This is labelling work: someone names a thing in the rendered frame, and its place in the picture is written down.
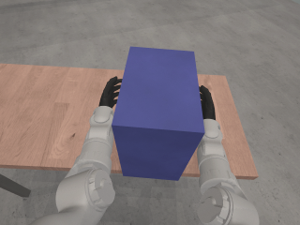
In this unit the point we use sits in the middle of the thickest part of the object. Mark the left robot forearm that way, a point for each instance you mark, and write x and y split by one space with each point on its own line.
98 143

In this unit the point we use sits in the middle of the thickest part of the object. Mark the robot right upper arm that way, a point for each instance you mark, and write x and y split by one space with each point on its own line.
219 206

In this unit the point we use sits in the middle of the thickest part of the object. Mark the robot left upper arm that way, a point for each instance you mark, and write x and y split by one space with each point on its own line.
81 199

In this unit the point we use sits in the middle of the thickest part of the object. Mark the robot left hand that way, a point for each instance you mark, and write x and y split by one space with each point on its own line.
108 95

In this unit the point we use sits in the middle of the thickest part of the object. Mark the table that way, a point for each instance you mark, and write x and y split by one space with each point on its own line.
45 115

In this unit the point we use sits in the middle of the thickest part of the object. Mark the carton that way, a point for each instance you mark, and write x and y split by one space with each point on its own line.
158 118

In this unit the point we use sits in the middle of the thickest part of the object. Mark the right robot forearm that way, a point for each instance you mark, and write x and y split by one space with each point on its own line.
213 164

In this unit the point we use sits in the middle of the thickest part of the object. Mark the robot right hand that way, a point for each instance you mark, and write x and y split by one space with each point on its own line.
208 107

